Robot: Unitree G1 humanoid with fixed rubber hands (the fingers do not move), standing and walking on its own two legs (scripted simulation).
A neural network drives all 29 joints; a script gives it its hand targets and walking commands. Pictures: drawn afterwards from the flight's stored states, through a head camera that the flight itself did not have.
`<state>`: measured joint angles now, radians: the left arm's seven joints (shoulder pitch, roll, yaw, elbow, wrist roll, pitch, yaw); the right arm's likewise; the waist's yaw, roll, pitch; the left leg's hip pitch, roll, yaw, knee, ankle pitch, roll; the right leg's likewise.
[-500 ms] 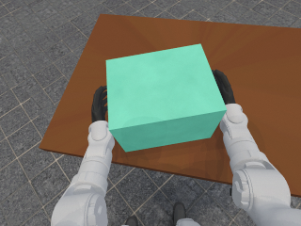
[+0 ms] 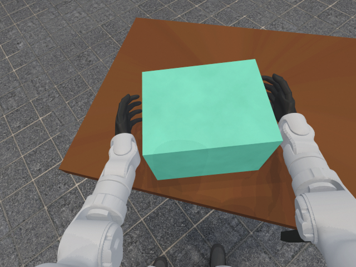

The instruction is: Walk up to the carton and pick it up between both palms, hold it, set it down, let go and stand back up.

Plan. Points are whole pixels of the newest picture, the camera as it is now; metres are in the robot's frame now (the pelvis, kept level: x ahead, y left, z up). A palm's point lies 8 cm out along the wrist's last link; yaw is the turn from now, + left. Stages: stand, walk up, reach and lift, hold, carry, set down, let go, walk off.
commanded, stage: set down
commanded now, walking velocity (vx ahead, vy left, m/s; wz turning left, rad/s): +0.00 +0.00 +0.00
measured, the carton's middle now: (203, 123) +0.43 +0.00 +0.00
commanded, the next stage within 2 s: none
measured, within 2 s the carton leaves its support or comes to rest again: neither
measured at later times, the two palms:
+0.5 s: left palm (102, 117) +0.38 +0.21 +0.08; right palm (311, 92) +0.47 -0.21 +0.09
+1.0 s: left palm (90, 122) +0.35 +0.21 +0.10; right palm (326, 95) +0.44 -0.22 +0.11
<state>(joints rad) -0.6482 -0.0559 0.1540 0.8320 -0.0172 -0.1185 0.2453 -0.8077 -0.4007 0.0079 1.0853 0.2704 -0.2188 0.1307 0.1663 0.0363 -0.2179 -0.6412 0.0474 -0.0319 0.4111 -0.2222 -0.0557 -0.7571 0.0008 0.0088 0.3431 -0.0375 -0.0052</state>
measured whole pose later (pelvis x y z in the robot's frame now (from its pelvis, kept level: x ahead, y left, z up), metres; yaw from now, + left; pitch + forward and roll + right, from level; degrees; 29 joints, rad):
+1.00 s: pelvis -0.03 -0.01 +0.00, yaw +0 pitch +17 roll +1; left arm -0.64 0.10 0.15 0.52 -0.11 0.37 0.22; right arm -0.82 -0.57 0.06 0.87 0.37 0.14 0.20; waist 0.17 0.04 -0.17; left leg -0.50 0.06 -0.03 0.42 -0.21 -0.06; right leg -0.61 0.01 0.01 0.34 -0.02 -0.01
